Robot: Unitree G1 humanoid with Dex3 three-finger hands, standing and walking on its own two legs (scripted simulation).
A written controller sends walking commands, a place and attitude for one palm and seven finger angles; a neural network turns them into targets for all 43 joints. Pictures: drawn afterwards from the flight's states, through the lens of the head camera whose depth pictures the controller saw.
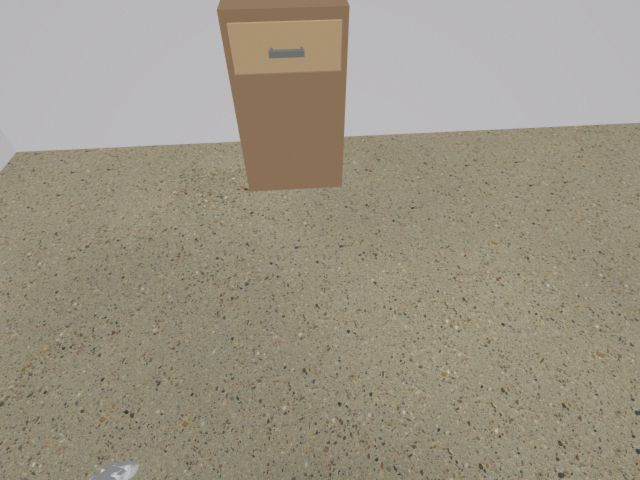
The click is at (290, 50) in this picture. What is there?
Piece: drawer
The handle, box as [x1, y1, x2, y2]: [269, 47, 304, 57]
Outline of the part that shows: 302,47 300,47 299,49 273,50 270,48 269,50 269,57 294,57 304,56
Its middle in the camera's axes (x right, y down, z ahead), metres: -0.13 -0.70 +1.44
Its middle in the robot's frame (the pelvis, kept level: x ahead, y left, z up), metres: +1.53 +0.19 -0.09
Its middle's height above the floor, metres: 0.68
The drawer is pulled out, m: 0.00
